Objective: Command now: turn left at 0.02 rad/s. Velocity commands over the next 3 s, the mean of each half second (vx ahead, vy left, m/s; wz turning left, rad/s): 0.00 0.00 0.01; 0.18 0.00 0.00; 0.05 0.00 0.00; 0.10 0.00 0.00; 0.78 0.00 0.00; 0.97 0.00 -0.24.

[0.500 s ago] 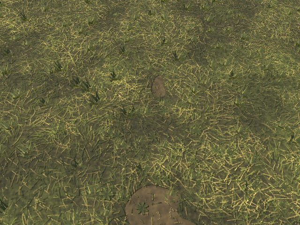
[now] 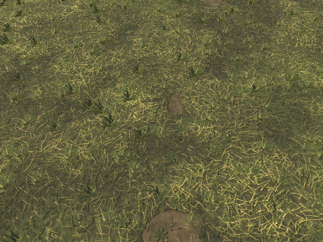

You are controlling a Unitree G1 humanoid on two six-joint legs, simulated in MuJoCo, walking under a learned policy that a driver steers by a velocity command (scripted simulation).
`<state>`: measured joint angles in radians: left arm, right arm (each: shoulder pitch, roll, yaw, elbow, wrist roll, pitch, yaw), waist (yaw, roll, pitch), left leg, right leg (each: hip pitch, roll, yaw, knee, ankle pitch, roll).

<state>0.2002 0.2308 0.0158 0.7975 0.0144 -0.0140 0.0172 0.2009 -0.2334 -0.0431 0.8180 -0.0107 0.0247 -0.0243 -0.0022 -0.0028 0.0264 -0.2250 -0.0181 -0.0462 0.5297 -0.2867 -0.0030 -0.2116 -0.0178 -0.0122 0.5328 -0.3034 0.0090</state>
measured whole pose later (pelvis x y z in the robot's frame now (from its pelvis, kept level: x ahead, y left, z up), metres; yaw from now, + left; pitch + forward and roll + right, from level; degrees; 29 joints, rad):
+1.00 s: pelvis +0.07 +0.05 +0.00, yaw -1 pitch +1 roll -1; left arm 0.30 0.28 0.04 1.00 -0.02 -0.03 0.04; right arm 0.22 -0.22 -0.05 1.05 0.00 -0.07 -0.01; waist 0.00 -0.04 0.00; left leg -0.26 0.00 0.04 0.51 -0.26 0.04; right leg -0.35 -0.01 0.02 0.99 -0.52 0.02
